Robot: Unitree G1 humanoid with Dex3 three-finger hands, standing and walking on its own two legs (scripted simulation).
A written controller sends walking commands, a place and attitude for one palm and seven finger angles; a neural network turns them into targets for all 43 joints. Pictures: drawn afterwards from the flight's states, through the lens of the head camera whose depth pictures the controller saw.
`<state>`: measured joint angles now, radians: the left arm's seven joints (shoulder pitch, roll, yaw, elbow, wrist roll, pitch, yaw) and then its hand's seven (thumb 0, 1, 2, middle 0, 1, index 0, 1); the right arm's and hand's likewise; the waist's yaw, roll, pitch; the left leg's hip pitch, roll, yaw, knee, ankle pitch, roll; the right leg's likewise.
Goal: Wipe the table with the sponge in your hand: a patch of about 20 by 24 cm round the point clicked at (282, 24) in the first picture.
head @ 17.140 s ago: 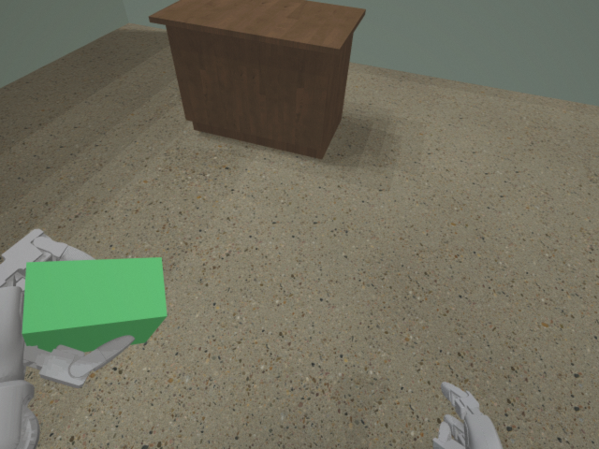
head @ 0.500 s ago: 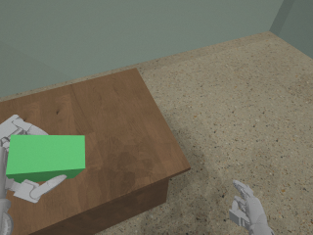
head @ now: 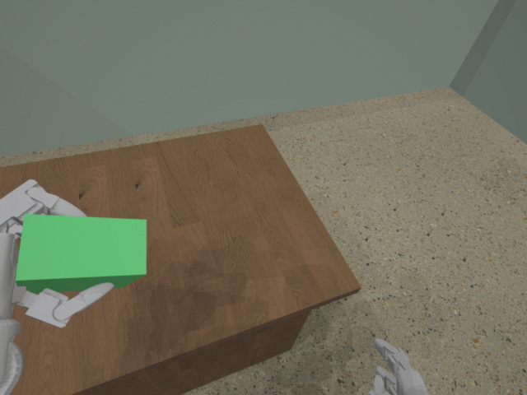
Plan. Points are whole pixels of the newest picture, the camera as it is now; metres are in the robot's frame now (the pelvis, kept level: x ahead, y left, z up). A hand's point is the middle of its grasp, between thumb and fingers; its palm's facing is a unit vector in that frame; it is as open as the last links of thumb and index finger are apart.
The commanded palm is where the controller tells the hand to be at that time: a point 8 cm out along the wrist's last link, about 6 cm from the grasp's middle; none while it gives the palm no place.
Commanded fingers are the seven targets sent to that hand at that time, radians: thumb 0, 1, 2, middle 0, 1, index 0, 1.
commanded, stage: come to a stop and stand still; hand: left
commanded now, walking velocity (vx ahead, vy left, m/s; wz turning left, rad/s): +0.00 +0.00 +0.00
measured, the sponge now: (99, 257) +0.23 +0.22 +0.14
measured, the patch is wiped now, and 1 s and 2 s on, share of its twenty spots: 0.00 0.00 0.00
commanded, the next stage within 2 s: look again from close up in 0.96 s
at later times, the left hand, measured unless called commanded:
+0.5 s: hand (86, 259) +0.22 +0.22 +0.16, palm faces +0.36 -0.85 -0.39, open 10.2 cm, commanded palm +0.17 +0.26 +0.17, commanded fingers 0.00 0.10 1.30 -1.20 -1.60 -1.20 -1.60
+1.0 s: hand (111, 264) +0.22 +0.19 +0.15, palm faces +0.35 -0.85 -0.39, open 10.2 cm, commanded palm +0.17 +0.23 +0.17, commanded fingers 0.00 0.10 1.30 -1.20 -1.60 -1.20 -1.60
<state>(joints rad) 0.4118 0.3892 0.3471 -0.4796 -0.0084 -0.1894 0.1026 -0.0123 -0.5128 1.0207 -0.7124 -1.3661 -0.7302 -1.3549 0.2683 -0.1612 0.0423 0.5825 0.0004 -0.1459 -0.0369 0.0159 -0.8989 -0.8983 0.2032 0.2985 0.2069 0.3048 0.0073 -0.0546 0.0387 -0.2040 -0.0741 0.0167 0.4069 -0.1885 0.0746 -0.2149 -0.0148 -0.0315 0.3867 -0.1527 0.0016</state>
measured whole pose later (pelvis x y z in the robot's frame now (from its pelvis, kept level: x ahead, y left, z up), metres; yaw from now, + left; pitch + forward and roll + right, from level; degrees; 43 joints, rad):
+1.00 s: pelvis +0.01 -0.05 +0.00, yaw +0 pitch +0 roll -1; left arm 0.48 0.37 0.33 -0.46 -0.06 -0.14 0.12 -0.01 -0.51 1.02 -0.71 -1.36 -0.73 -1.35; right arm 0.24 -0.22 0.01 0.62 0.02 -0.10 -0.06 0.02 -0.90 -0.90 0.20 0.30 0.20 0.30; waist 0.00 0.01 0.01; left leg -0.23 0.00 -0.02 0.45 -0.22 0.01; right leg -0.21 0.06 -0.06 0.36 -0.15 -0.06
